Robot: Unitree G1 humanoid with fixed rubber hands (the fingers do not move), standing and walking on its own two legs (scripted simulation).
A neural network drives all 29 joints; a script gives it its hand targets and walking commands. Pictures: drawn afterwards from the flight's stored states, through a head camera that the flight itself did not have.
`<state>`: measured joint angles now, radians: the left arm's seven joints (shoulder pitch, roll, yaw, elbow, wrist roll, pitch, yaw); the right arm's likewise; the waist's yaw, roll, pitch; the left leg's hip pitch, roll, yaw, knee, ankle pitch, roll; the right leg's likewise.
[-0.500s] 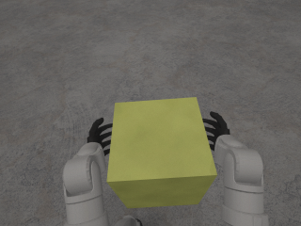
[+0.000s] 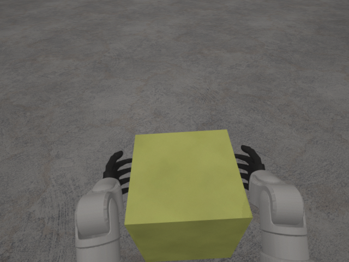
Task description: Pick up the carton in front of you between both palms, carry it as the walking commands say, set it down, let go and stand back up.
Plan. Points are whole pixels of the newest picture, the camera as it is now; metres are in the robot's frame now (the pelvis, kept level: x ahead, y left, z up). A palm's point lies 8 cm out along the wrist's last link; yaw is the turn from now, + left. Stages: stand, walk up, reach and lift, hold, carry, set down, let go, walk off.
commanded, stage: carry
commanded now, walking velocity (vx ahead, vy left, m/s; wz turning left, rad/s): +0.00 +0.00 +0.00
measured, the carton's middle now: (184, 198) +0.27 +0.00 +0.02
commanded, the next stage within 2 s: hold in 1.76 s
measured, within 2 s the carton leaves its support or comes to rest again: neither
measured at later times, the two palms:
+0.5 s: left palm (127, 121) +0.48 +0.15 +0.09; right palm (230, 113) +0.49 -0.15 +0.10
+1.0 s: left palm (129, 124) +0.51 +0.15 +0.05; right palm (225, 119) +0.51 -0.15 +0.05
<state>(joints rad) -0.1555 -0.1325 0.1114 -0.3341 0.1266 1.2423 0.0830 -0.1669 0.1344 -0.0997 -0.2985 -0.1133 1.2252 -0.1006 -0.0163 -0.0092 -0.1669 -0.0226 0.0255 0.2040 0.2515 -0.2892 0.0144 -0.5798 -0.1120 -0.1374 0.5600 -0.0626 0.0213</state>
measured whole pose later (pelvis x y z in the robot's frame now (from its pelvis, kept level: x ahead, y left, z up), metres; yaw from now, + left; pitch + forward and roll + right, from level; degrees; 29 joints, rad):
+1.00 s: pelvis +0.25 +0.00 -0.01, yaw +1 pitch +3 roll +0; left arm -0.15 -0.13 0.11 -0.14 0.16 1.09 0.06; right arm -0.16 0.13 -0.12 -0.13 -0.16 1.09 -0.07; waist 0.00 0.00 -0.14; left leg -0.30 0.06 0.17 0.58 -0.33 0.02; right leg -0.24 -0.08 -0.19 0.57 -0.36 0.01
